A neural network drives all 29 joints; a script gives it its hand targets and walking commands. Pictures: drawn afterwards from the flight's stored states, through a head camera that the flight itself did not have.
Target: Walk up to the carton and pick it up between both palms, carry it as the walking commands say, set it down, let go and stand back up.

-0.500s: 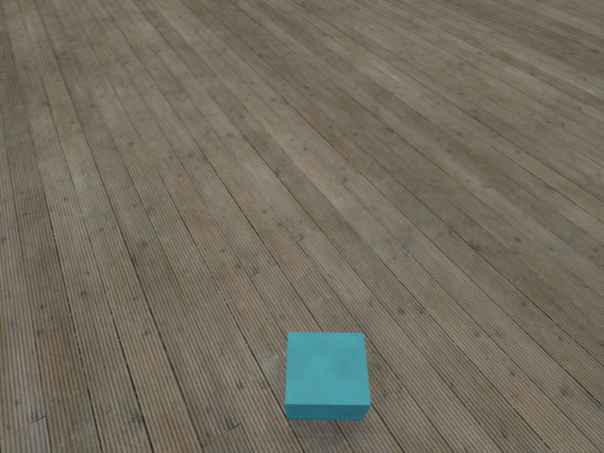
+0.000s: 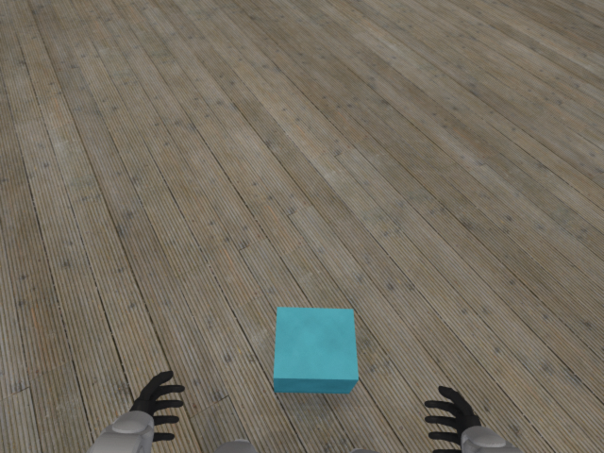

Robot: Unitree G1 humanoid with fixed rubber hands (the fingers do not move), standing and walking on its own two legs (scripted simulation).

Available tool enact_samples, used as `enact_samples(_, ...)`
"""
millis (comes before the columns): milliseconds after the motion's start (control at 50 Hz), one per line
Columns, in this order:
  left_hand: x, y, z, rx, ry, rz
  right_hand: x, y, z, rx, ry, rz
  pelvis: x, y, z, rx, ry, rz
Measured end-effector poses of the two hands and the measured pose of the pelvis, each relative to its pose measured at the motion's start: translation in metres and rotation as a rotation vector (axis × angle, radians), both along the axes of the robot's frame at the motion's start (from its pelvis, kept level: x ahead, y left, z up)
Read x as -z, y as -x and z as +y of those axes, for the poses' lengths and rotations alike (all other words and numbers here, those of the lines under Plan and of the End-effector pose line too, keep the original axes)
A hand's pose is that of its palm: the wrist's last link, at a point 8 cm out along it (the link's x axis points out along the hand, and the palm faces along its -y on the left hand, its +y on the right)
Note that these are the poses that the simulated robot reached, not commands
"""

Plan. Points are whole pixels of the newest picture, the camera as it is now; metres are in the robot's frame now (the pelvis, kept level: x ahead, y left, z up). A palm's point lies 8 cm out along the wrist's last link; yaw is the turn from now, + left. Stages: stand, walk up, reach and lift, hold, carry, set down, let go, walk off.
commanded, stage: reach and lift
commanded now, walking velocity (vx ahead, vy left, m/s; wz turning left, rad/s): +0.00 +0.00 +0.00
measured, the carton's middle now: (313, 350) +0.45 -0.04 -0.67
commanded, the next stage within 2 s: none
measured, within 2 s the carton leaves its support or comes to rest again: neither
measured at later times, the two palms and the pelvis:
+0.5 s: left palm (175, 387) +0.22 +0.21 -0.15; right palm (435, 380) +0.25 -0.20 -0.15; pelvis -0.04 +0.00 -0.05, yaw -1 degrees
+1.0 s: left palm (208, 308) +0.38 +0.19 -0.20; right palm (418, 311) +0.39 -0.21 -0.20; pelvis -0.05 +0.01 -0.09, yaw -2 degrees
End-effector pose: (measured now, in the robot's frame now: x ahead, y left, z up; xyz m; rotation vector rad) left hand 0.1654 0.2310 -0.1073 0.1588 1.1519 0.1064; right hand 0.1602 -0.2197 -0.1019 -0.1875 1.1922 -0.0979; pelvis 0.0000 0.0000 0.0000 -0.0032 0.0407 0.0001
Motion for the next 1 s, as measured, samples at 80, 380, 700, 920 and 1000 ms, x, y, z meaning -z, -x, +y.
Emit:
enact_samples(80,0.005,-0.002,-0.004,0.004,0.004,0.017,0.010,-0.002,0.002,-0.013,-0.022,0.021,0.003,-0.003,-0.001,0.001,-0.001,0.032)
enact_samples(380,0.047,-0.019,-0.016,0.061,-0.019,-0.085,0.055,-0.046,0.011,-0.062,-0.058,-0.139,0.042,0.028,-0.003,0.010,-0.005,0.209)
enact_samples(700,0.057,-0.124,-0.028,0.052,-0.062,-0.243,0.063,-0.149,0.018,-0.038,-0.068,-0.299,0.067,0.048,-0.004,0.018,-0.009,0.331)
enact_samples(920,0.084,-0.189,-0.036,0.043,-0.050,-0.371,0.091,-0.207,0.007,-0.002,-0.058,-0.407,0.082,0.046,0.003,0.023,-0.002,0.501)
enact_samples(1000,0.092,-0.210,-0.040,0.035,-0.028,-0.407,0.095,-0.228,0.007,0.003,-0.050,-0.445,0.086,0.046,0.006,0.025,0.002,0.549)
